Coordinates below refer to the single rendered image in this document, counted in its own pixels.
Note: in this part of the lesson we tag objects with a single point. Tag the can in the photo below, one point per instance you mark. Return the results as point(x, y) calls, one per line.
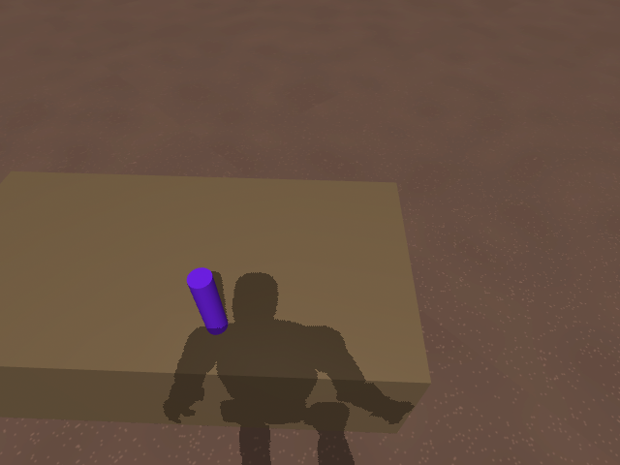
point(204, 291)

